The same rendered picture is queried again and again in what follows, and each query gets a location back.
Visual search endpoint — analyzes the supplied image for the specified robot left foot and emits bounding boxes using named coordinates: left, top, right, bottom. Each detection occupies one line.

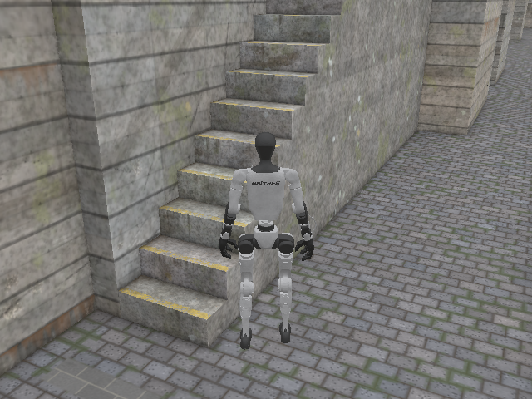
left=240, top=328, right=252, bottom=350

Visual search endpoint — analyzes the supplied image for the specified left robot forearm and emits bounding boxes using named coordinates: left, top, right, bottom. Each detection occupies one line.
left=220, top=202, right=236, bottom=239

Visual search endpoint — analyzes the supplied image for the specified robot right upper arm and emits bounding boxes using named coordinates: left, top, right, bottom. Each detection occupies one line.
left=283, top=168, right=305, bottom=214

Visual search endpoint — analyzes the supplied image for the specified right robot shin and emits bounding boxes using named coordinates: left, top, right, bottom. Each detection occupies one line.
left=280, top=278, right=292, bottom=332

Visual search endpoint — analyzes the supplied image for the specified robot left hand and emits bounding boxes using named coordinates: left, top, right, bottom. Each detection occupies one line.
left=219, top=237, right=238, bottom=259

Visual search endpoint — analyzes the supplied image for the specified right robot forearm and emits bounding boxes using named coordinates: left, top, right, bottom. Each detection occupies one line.
left=296, top=201, right=313, bottom=241

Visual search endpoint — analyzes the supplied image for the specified robot right hand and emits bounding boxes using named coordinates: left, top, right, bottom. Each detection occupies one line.
left=295, top=239, right=314, bottom=261

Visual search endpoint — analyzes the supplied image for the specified robot left upper arm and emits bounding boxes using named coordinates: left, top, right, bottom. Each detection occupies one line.
left=228, top=168, right=249, bottom=214

